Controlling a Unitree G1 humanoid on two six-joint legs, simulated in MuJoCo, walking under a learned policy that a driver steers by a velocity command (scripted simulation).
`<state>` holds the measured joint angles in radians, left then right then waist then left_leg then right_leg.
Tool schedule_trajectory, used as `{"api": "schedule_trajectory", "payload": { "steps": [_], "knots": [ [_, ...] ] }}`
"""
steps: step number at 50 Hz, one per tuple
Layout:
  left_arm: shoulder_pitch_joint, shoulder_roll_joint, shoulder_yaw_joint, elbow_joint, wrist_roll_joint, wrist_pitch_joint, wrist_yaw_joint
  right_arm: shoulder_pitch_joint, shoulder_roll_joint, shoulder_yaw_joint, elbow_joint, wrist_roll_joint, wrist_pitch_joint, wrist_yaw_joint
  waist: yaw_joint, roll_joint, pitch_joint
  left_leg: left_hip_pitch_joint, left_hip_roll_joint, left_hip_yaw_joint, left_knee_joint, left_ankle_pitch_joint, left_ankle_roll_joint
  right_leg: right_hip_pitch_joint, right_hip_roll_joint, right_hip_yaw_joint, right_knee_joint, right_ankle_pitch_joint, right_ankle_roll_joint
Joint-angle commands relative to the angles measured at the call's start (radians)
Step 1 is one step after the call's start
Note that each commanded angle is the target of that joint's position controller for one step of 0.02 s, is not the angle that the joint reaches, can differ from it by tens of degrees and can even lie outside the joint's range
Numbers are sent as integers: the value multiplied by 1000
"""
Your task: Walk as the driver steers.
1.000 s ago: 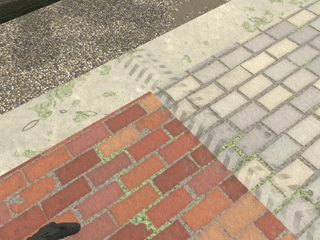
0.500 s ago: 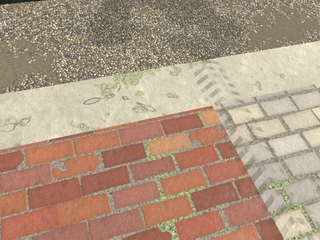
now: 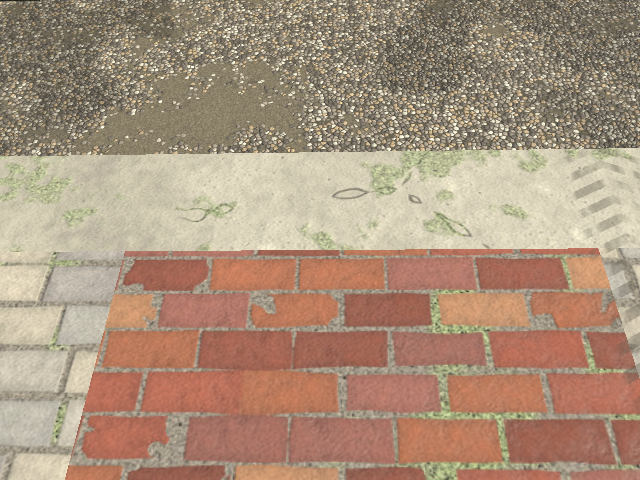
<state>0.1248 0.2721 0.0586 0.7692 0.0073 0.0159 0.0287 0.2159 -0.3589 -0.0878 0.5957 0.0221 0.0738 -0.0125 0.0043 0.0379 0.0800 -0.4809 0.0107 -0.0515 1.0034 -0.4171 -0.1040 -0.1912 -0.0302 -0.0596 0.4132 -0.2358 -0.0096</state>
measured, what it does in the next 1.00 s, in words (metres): walks ahead: left foot, then right foot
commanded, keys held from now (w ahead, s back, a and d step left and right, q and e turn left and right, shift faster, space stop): q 0.26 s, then no key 0.16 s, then w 0.16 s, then w+e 0.42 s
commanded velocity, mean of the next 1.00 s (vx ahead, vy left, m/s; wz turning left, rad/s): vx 0.18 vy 0.00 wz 0.16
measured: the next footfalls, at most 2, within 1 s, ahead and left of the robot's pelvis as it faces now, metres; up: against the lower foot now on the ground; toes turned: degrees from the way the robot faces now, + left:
left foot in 0.16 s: +0.04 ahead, +0.15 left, +0.00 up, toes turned +8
right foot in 0.66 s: +0.09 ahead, -0.06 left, +0.00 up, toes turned +14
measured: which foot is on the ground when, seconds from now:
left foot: up 0.00-0.14, down 0.16-0.66, up 0.68-1.00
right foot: down 0.00-0.16, up 0.18-0.64, down 0.66-1.00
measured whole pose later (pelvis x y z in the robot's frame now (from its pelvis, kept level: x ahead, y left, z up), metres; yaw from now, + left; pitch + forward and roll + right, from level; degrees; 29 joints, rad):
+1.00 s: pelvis +0.16 +0.08 +0.00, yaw +5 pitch +2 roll +1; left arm 0.47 0.28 0.05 0.82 -0.03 -0.03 0.02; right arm 0.05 -0.29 -0.04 0.61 0.02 -0.10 0.04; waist 0.11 0.03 0.04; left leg -0.50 0.00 -0.05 0.53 -0.09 -0.05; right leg 0.01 0.00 0.17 0.32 -0.36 -0.01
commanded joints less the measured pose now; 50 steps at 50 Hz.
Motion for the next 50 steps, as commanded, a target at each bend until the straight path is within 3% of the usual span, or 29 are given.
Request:
{"api": "schedule_trajectory", "payload": {
  "steps": [1, 4, 6, 7, 8, 9, 10, 11, 12, 13, 14, 17, 21, 24, 27, 29, 31, 32, 33, 34, 35, 36, 37, 40, 44, 47, 50],
  "knots": [
    [-23, 222, 58, -62, -4, -1, -3, -80, -49, 0, -118, -5, -19, 9, 42, -208, -132, -6, 32, 53, -141, 6, 5, 160, -255, 127, -91, 453, -219],
    [-24, 242, 65, -58, -19, -2, -18, -56, -67, -8, -117, -1, -11, 17, 32, -218, -131, 83, 23, 92, -272, 34, 34, 136, -273, 100, -66, 448, -203],
    [-39, 245, 67, -55, -39, -6, -23, -14, -69, -15, -107, -2, -6, 23, -4, -205, -132, 171, 8, 115, -430, 128, 75, 116, -274, 74, -7, 411, -164],
    [-32, 227, 62, -48, -48, -9, -24, 24, -77, -23, -92, -4, -5, 22, -26, -182, -140, 261, -14, 122, -538, 218, 107, 74, -251, 40, 60, 348, -122],
    [33, 182, 51, -24, -35, -14, -28, 66, -123, -42, -82, -6, -7, 12, -31, -63, -164, 412, 13, 40, -615, 402, 149, -33, -195, -33, 208, 205, -47],
    [25, 98, 20, -68, 30, -15, -30, 95, -251, -70, -104, -9, -14, -7, -11, 273, -181, 595, 288, -342, -607, 835, 275, -346, -58, -103, 537, -341, 61],
    [-63, 139, 31, -103, 18, -17, -19, 96, -237, -56, -125, -45, -43, 10, -73, 220, -232, 503, 404, -494, -634, 854, 468, -440, 29, 61, 737, -475, 83],
    [-86, 177, 43, -104, -7, -12, -11, 73, -195, -45, -114, -48, -65, 20, -71, 127, -200, 464, 352, -413, -658, 747, 452, -449, 3, 112, 808, -416, 76],
    [-78, 183, 48, -100, -15, -9, -7, 28, -167, -38, -101, -34, -77, 17, -41, 104, -156, 430, 284, -334, -660, 643, 390, -451, -17, 127, 790, -323, 64],
    [-62, 183, 52, -82, -9, -7, 0, -14, -141, -31, -102, -18, -75, 10, -22, 74, -139, 414, 238, -292, -659, 571, 343, -446, -27, 134, 752, -252, 65],
    [-42, 189, 54, -74, -3, -5, 1, -48, -126, -20, -106, -12, -72, 4, -5, 87, -136, 385, 217, -258, -658, 602, 328, -415, -21, 126, 741, -197, 75],
    [2, 162, 46, -51, -12, -4, -7, -58, -97, -4, -106, -27, -71, -10, 5, 95, -178, 378, 187, -207, -662, 643, 330, -336, 1, 106, 689, -113, 99],
    [-29, 133, 30, -60, -11, -1, -8, -49, -98, -1, -83, -31, -66, -14, -21, 106, -156, 373, 182, -222, -665, 521, 331, -281, -8, 108, 482, -106, 106],
    [-41, 140, 25, -70, -19, -13, -22, -12, -115, -3, -53, -26, -64, -6, -54, 131, -116, 318, 175, -293, -749, 14, 340, -240, 3, 78, 360, -117, 85],
    [-49, 149, 23, -76, -29, -42, -38, 6, -123, 0, -22, -20, -71, 2, -62, 126, -58, 300, 194, -365, -774, -142, 342, -228, 7, 68, 264, -166, 45],
    [-25, 136, 19, -66, -33, -65, -47, 6, -123, 2, -9, -12, -77, 6, -45, 96, -50, 274, 192, -376, -761, -162, 337, -166, 15, 53, 177, -143, 11],
    [63, 114, 13, -23, -34, -83, -54, -23, -105, 10, -5, -9, -81, 7, 5, 70, -64, 201, 162, -322, -719, -168, 309, -8, 33, 19, 41, -31, -29],
    [116, 117, 13, -1, -33, -89, -52, -28, -74, 20, -3, -17, -87, 8, 28, 54, -79, 147, 132, -286, -670, -152, 281, 85, 22, 49, 20, -30, -46],
    [200, 147, 16, 16, -33, -94, -47, -59, -17, 38, -15, -29, -98, 11, 57, -26, -93, 55, 74, -198, -506, -108, 228, 181, -82, 198, -40, -104, -88],
    [253, 257, 39, 29, -29, -95, -45, -65, 23, 45, -56, -34, -117, 16, 35, -233, -90, -130, -73, 16, -250, -82, 146, 261, -245, 507, -146, -276, -205],
    [276, 264, 46, 26, -14, -99, -52, -132, -59, 23, -78, -9, -135, 8, 84, -252, -4, -290, -63, 12, -91, -207, 121, 233, -359, 749, -252, -396, -315],
    [247, 219, 32, 15, -13, -106, -49, -128, -93, 8, -73, 10, -150, 9, 64, -190, 41, -345, -6, -36, -6, -140, 125, 228, -347, 733, -257, -425, -308],
    [231, 193, 24, 5, -17, -109, -46, -117, -81, 9, -58, 7, -159, 15, 55, -185, 39, -369, 12, -37, 15, -59, 126, 252, -299, 664, -257, -381, -279],
    [255, 168, 16, -3, -25, -94, -28, -157, -47, 11, -62, -24, -184, 33, 61, -152, 7, -340, 28, -5, -80, 122, 96, 276, -199, 482, -250, -77, -225],
    [268, 180, 23, -17, -25, -70, -5, -230, 34, 37, -70, -18, -192, 51, 77, -163, -8, -119, -25, 51, -336, 278, 42, 120, -114, 330, -232, 117, -194],
    [304, 207, 35, -17, -35, -62, -2, -266, 10, 29, -79, -4, -193, 53, 86, -175, -3, 13, -45, 45, -443, 345, 36, 42, -133, 359, -210, 113, -179],
    [281, 219, 44, -28, -43, -60, -2, -205, -46, 6, -69, 9, -195, 43, 26, -198, -17, 134, -29, 12, -502, 342, 71, 42, -170, 413, -157, 155, -144]
  ]
}}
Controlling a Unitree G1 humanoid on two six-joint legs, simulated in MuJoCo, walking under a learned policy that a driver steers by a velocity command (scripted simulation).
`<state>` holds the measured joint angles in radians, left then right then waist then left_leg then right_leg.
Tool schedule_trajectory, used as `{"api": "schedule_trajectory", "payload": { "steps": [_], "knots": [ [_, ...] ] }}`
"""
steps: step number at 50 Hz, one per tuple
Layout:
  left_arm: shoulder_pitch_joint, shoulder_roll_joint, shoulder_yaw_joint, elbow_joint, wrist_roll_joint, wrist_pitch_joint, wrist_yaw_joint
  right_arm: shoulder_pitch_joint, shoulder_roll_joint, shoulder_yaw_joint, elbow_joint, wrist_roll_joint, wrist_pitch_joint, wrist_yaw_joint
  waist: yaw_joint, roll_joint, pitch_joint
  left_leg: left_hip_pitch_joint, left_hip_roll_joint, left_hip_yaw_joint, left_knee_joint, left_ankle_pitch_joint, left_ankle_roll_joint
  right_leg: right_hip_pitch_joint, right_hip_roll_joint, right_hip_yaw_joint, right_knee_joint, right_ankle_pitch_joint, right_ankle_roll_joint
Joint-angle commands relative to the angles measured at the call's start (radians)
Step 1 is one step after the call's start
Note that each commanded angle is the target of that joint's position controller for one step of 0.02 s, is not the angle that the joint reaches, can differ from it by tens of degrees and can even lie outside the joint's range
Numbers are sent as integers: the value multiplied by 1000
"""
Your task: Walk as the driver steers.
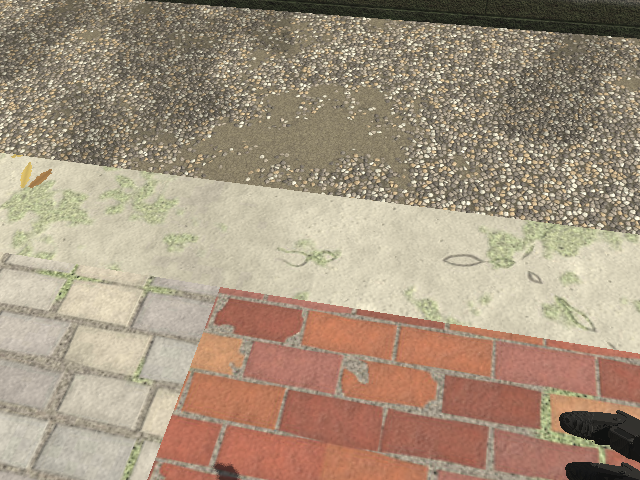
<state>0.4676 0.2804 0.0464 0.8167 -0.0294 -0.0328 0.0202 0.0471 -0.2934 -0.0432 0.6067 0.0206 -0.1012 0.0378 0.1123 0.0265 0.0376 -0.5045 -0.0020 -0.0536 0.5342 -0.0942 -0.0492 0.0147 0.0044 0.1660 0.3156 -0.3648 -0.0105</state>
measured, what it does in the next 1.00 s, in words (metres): walks ahead, turning right: left foot, then right foot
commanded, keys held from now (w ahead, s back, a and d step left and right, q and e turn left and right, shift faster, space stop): w+e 0.56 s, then w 0.14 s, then w+q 0.30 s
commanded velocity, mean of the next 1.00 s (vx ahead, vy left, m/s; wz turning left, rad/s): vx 0.49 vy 0.00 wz -0.34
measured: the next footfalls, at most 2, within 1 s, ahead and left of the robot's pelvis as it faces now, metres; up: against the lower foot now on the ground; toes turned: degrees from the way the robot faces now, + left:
left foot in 0.06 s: +0.18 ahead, +0.14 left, +0.00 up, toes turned -5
right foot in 0.54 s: +0.42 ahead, -0.18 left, +0.00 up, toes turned -22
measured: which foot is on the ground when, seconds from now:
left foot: up 0.00-0.04, down 0.06-0.54, up 0.56-1.00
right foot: down 0.00-0.06, up 0.08-0.52, down 0.54-1.00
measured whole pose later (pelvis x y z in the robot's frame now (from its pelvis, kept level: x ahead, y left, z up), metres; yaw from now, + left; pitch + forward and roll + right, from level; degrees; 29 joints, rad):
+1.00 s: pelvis +0.53 -0.13 +0.00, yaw -19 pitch +1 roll -2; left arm 0.33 0.28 0.04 0.78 0.00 -0.06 0.00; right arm 0.13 -0.26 -0.03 0.72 0.01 -0.07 0.04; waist 0.06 0.05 0.02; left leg -0.63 0.06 -0.02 0.61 0.10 0.01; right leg 0.04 0.07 -0.06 0.29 -0.35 -0.06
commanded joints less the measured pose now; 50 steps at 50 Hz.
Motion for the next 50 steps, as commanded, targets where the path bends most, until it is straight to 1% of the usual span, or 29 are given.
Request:
{"api": "schedule_trajectory", "payload": {
  "steps": [1, 2, 3, 4, 5, 6, 7, 8, 9, 13, 18, 22, 24, 25, 26, 27, 28, 29, 30, 31, 32, 33, 34, 36, 39, 44, 47, 48, 50],
  "knots": [
    [-75, 200, 54, -82, -3, -11, 5, 36, -134, -53, -61, 10, -20, -15, -127, -180, -10, 263, -21, 24, -62, 11, 40, -178, -184, 171, 14, 374, -121],
    [-78, 170, 46, -89, 6, -13, 1, 142, -167, -71, -38, 6, -20, -26, -184, -158, -84, 426, 5, 15, -81, 5, 71, -218, -126, 130, 171, 446, -90],
    [-82, 96, 23, -122, 31, -13, -3, 315, -223, -87, -20, -12, -15, -38, -254, -49, -257, 691, 177, -156, -65, -124, 135, -348, -58, 76, 468, 285, -55],
    [38, -9, -6, -164, 2, -25, 1, 371, -302, -96, 3, -40, -3, -30, -183, 313, -386, 904, 420, -651, -213, -395, 277, -644, 73, -20, 801, -217, -2],
    [28, 110, 19, -140, -28, -27, 3, 330, -202, -75, 2, -33, -5, -23, -186, 254, -294, 813, 422, -743, -293, -561, 286, -754, 2, 10, 948, -187, 4],
    [-65, 162, 35, -147, -30, -23, -1, 273, -138, -57, 2, -22, -3, -27, -190, 161, -156, 701, 385, -560, -288, -487, 256, -789, -42, -15, 975, -94, 0],
    [-114, 156, 35, -148, -17, -20, -2, 235, -112, -50, 11, -23, -1, -28, -177, 83, -91, 598, 334, -404, -285, -311, 238, -757, -79, -37, 955, -22, 1],
    [-145, 142, 36, -154, -3, -20, -6, 210, -89, -45, 22, -30, 1, -28, -161, 68, -54, 522, 292, -305, -300, -190, 227, -733, -101, -36, 915, 23, 1],
    [-153, 128, 38, -158, -5, -13, -12, 190, -76, -41, 30, -38, -2, -30, -141, 85, -33, 468, 263, -222, -323, -110, 218, -695, -121, -38, 889, 52, 0],
    [-213, 67, 22, -199, 2, 11, -25, 176, -99, -54, 68, -22, -22, -32, -121, 56, 17, 400, 275, -77, -396, 37, 251, -715, -137, -64, 775, 101, 21],
    [-340, 56, 7, -239, 8, -5, -56, 174, -152, -67, 101, -16, -13, -38, -153, 23, 43, 413, 248, 104, -409, 130, 226, -672, -122, -121, 484, 347, 17],
    [-446, 71, 9, -289, 6, -7, -77, 229, -194, -79, 137, 3, 5, -40, -177, 11, 63, 507, 272, 175, -375, 201, 190, -645, -95, -177, 348, 342, -28],
    [-436, 100, 24, -304, 10, -1, -80, 238, -224, -87, 144, 11, 19, -42, -150, 32, 27, 563, 277, 212, -269, 476, 170, -574, -42, -227, 321, 254, -68],
    [-380, 127, 40, -298, 12, 4, -78, 240, -241, -91, 144, 16, 28, -44, -112, 48, -22, 577, 270, 232, -156, 645, 159, -485, 0, -257, 320, 203, -92],
    [-247, 166, 65, -268, 9, 10, -73, 232, -241, -89, 141, 21, 37, -46, -31, 43, -95, 535, 248, 262, 29, 734, 137, -303, 48, -281, 281, 215, -125],
    [-68, 227, 100, -223, 4, 22, -57, 247, -208, -74, 132, 12, 37, -51, 53, 8, -184, 364, 212, 273, 288, 615, 100, -18, 56, -228, 263, 237, -164],
    [-45, 348, 122, -218, -7, 25, -40, 334, -70, -30, 79, -37, 26, -44, -36, -274, -260, -73, 61, 257, 681, -260, 32, 327, -208, 266, 218, 132, -312],
    [-38, 311, 101, -263, 0, 2, -49, 302, -91, -17, 62, -24, -6, -32, -14, -243, -463, -207, -38, 0, 865, -517, 28, 420, -348, 701, 22, -71, -426],
    [-63, 226, 76, -247, 12, -15, -58, 198, -175, -40, 45, 20, -21, -22, 18, -135, -340, -292, 20, -50, 872, -420, 45, 343, -330, 582, -33, -65, -357],
    [-98, 203, 69, -231, 9, -25, -58, 174, -156, -32, 39, 29, -30, -23, -19, -101, -217, -286, 62, -33, 795, -338, 64, 202, -295, 444, -34, 8, -320],
    [-168, 170, 58, -233, 10, -30, -57, 166, -144, -29, 49, 7, -32, -31, -61, -39, -147, -239, 105, -28, 712, -275, 63, 63, -256, 337, -29, 127, -287],
    [-216, 139, 46, -242, 24, -35, -54, 180, -150, -34, 60, -7, -25, -34, -96, -58, -118, -169, 133, -33, 654, -227, 61, -37, -224, 258, -42, 251, -273],
    [-242, 127, 41, -247, 33, -37, -52, 200, -151, -36, 70, -8, -13, -34, -117, -84, -113, -117, 141, -32, 634, -204, 54, -96, -205, 219, -59, 318, -270],
    [-237, 127, 39, -222, 29, -48, -48, 228, -119, -30, 92, -16, 7, -34, -130, -70, -104, -85, 144, -10, 577, -179, 29, -159, -201, 139, -90, 433, -281],
    [-195, 143, 41, -176, 29, -55, -32, 147, -74, -14, 79, -15, 24, -37, -101, -62, -38, -155, 155, 1, 447, -25, 3, -183, -190, 32, -142, 443, -266],
    [-154, 150, 37, -124, 29, -49, -16, 26, -43, 0, 58, -7, 1, -12, -43, -72, 22, -106, 101, 41, 160, 292, 27, -186, -159, -117, -155, 386, -198],
    [-114, 151, 36, -80, 27, -50, -17, -6, -45, 1, 38, -1, 12, 0, -30, -78, 42, -136, 77, 21, 92, 270, 55, -95, -208, -146, -110, 448, -193],
    [-112, 148, 35, -71, 28, -44, -14, -23, -46, -1, 31, -9, 14, 6, -28, -68, 52, -160, 65, 31, 73, 231, 66, -55, -221, -148, -80, 516, -188],
    [-90, 154, 39, -54, 24, -24, -5, -31, -33, -1, 8, -7, 20, 15, -32, -74, 40, -190, 43, 50, 51, 112, 93, 42, -248, -157, -11, 629, -177]
  ]
}}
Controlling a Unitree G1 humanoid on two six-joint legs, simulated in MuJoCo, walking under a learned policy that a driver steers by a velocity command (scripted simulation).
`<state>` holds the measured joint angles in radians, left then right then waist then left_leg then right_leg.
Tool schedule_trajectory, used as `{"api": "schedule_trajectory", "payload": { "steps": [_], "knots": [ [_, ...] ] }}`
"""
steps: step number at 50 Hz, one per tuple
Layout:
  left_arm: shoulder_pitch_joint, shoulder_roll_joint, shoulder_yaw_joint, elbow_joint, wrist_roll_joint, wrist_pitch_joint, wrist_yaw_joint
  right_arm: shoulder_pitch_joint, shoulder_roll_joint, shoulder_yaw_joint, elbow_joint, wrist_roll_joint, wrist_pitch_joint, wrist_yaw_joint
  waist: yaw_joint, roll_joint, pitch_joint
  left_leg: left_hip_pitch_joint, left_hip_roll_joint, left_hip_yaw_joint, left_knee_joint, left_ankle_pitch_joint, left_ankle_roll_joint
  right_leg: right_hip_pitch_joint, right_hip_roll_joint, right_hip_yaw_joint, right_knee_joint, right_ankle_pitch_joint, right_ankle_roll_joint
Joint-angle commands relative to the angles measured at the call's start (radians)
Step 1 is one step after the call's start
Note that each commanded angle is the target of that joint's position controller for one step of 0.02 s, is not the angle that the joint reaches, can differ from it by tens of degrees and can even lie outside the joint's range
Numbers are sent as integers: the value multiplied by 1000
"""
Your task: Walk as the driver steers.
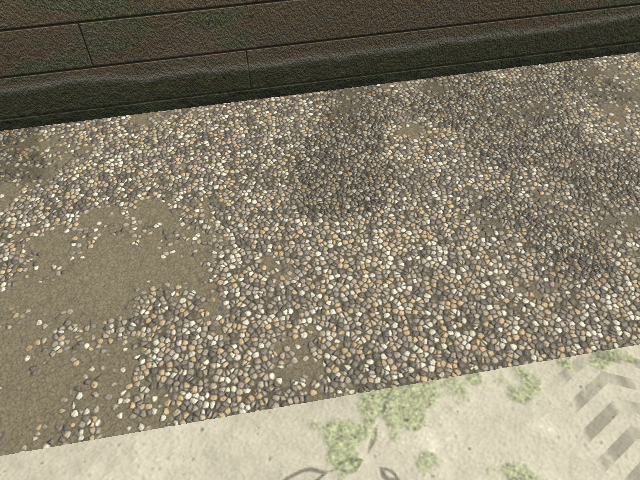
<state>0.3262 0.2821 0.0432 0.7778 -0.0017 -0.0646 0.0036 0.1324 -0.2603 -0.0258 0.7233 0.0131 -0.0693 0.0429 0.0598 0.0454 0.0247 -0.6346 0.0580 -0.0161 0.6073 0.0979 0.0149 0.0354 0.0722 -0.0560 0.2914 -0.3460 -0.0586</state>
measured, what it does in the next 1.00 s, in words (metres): walks ahead, turning left: left foot, then right foot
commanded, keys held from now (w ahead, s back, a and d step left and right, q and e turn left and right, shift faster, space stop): w+q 0.68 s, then w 0.32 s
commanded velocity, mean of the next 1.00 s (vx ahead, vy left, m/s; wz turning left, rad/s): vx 0.50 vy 0.00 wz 0.45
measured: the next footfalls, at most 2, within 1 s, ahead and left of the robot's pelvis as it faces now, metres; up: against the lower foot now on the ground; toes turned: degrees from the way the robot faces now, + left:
left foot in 0.08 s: +0.23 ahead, +0.12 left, +0.00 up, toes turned +4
right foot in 0.52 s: +0.48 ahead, -0.05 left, +0.00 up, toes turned +31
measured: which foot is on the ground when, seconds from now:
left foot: up 0.00-0.06, down 0.08-0.54, up 0.56-0.90, down 0.92-1.00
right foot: down 0.00-0.10, up 0.12-0.50, down 0.52-1.00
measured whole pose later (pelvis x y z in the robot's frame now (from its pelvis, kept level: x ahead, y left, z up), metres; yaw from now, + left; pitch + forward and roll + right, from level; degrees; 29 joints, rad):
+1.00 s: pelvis +0.40 +0.09 -0.01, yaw +29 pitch -1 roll -1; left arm 0.28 0.26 -0.01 0.78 0.03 0.02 0.00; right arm 0.20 -0.22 0.04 0.55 -0.02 0.08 -0.01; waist 0.05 0.00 0.01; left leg -0.37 0.02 -0.08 0.64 -0.25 -0.02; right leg -0.20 -0.05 -0.05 0.61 -0.38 0.00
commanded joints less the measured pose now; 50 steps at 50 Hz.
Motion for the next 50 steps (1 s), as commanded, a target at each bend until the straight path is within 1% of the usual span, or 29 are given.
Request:
{"api": "schedule_trajectory", "payload": {
  "steps": [1, 3, 4, 5, 6, 7, 8, 9, 10, 11, 14, 17, 20, 24, 26, 27, 28, 29, 30, 31, 32, 36, 41, 42, 45, 46, 47, 48, 50],
  "knots": [
    [49, 155, 44, -16, -3, 17, 15, -95, -69, -21, -109, -4, -9, 14, 4, -103, 45, -16, -40, 44, -20, -128, 44, 29, -316, 56, 63, 735, -120],
    [-4, 178, 45, -31, -8, 41, 32, 91, -123, -53, -70, -15, -3, 11, -97, -134, -71, 224, -120, 112, -32, -189, 89, 16, -269, 8, 310, 1057, -77],
    [-23, 182, 42, -46, -11, 40, 44, 225, -182, -80, -50, -13, -1, 1, -176, -99, -155, 471, -93, 44, -75, -29, 130, -122, -222, -32, 542, 955, -26],
    [90, 103, 18, -69, 29, 20, 41, 318, -290, -103, -43, -10, 12, -20, -139, 124, -299, 803, 151, -335, -39, 185, 274, -428, -89, -43, 962, 309, 48],
    [175, 75, 1, -61, 17, -4, 15, 375, -256, -89, -18, 15, 18, -4, -118, 220, -480, 1025, 287, -757, -211, -60, 421, -677, 38, 140, 1162, -265, 69],
    [94, 158, 26, -64, -25, -19, 3, 346, -197, -79, -37, 22, 36, -4, -162, 102, -389, 966, 263, -694, -263, -341, 366, -780, -43, 214, 1194, -221, 49],
    [-30, 157, 26, -101, -41, -22, 4, 290, -158, -66, -47, 15, 50, -9, -157, 38, -211, 816, 219, -593, -284, -457, 326, -852, -74, 175, 1153, -172, 36],
    [-92, 147, 24, -119, -24, -24, 13, 224, -127, -52, -68, 1, 56, -16, -124, -57, -97, 641, 178, -506, -314, -468, 298, -838, -111, 165, 1063, -99, 33],
    [-93, 129, 24, -128, -14, -16, 17, 171, -100, -42, -88, -18, 52, -26, -80, -43, -50, 508, 132, -446, -335, -430, 281, -761, -137, 166, 972, -35, 41],
    [-62, 126, 24, -125, -8, -6, 20, 140, -102, -42, -106, -34, 49, -37, -46, -2, -31, 418, 93, -411, -358, -385, 273, -700, -145, 166, 931, 4, 51],
    [-15, 109, 17, -109, 10, 3, 31, 166, -115, -55, -113, -29, 39, -60, -25, 36, -45, 344, 50, -339, -333, -183, 289, -670, -137, 138, 799, 62, 88],
    [-109, 57, -3, -136, 28, 5, 33, 245, -129, -64, -85, -1, 58, -84, -65, -1, -56, 343, 13, -292, -235, -58, 241, -669, -129, 125, 582, 276, 93],
    [-175, 33, -15, -154, 23, -4, 18, 260, -124, -64, -84, 2, 78, -94, -91, 39, -58, 268, -8, -305, -182, -105, 210, -561, -83, 110, 445, 397, 89],
    [-203, 83, 9, -188, 13, -26, -8, 295, -126, -67, -83, 1, 95, -96, -93, 83, -49, 299, 16, -431, -158, -251, 200, -466, -49, 125, 366, 285, 45],
    [-131, 103, 17, -182, 30, -32, -7, 253, -121, -57, -98, 0, 109, -104, -40, 107, -33, 362, -3, -474, -74, -271, 157, -391, -89, 156, 237, 299, 2],
    [-75, 123, 19, -172, 41, -33, -3, 237, -91, -45, -114, -6, 109, -107, -20, 49, -88, 309, -53, -422, 49, -361, 119, -242, -165, 207, 240, 428, -21],
    [12, 151, 34, -145, 44, -25, -9, 337, -30, -29, -114, 3, 114, -102, -33, -188, -169, 114, -170, -320, 289, -589, 60, 8, -306, 400, 245, 395, -122],
    [87, 172, 47, -117, 23, 1, -16, 365, -44, -24, -121, 35, 117, -106, 0, -453, -236, -33, -192, -191, 592, -789, 18, 53, -470, 727, 101, 84, -218],
    [41, 136, 35, -152, -10, 14, -18, 289, -114, -41, -138, 32, 113, -108, -2, -303, -121, -138, -142, -182, 718, -723, -1, -22, -465, 786, 34, -81, -187],
    [2, 112, 23, -165, 1, 22, -9, 205, -138, -50, -147, 29, 119, -101, -12, -171, -44, -140, -115, -159, 781, -639, -14, -131, -444, 678, 18, -124, -156],
    [-33, 106, 22, -169, 20, 26, -4, 192, -144, -54, -149, 22, 125, -97, -28, -125, -6, -114, -95, -147, 796, -586, -34, -199, -416, 580, 11, -81, -146],
    [-95, 56, 4, -158, 38, 34, -3, 236, -84, -40, -148, 21, 154, -80, -76, -176, -18, 0, -33, -132, 697, -525, -61, -285, -317, 333, -5, 50, -125],
    [-119, 90, 9, -99, 49, 70, -6, 87, -21, 22, -227, -9, 133, -87, -47, -136, -35, 161, 17, -92, 109, -371, -57, -264, -277, 150, 37, 378, -123],
    [-90, 113, 16, -76, 37, 83, -4, 74, -22, 28, -230, -2, 127, -90, -34, -159, -76, 238, -16, -30, 46, -342, -65, -251, -281, 145, 49, 393, -127],
    [-99, 84, -12, -51, 14, 95, 1, 132, -45, 25, -213, -22, 129, -68, -67, -157, -106, 438, -46, 3, -61, -251, -28, -289, -244, 136, 63, 167, -74],
    [-121, 104, -17, -57, 22, 84, -3, 138, -87, 16, -219, -47, 131, -65, -84, -119, -74, 454, -33, -18, -50, -170, -1, -326, -209, 106, 109, 92, -43],
    [-102, 76, -26, -64, 28, 71, -7, 131, -127, 11, -228, -63, 131, -58, -53, -30, -60, 473, 6, -91, -63, -171, 48, -390, -132, 44, 198, 9, -6],
    [-88, 33, -48, -84, 36, 63, -7, 115, -174, -3, -228, -54, 133, -53, -49, 147, -40, 419, 43, -221, -159, -332, 103, -414, -79, -21, 270, -63, 26],
    [-90, 39, -59, -106, 37, 49, 3, 58, -131, 16, -255, -31, 144, -56, -48, 189, -29, 404, 89, -326, -252, -407, 149, -414, -68, -16, 366, -43, 35]
  ]
}}
Velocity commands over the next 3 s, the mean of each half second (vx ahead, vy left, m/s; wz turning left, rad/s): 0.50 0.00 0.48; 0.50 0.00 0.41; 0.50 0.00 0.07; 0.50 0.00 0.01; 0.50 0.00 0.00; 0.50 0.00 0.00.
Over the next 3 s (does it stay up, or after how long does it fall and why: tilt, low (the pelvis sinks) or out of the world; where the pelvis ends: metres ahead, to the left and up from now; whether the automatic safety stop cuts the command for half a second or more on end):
stays up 0.45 0.08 0.01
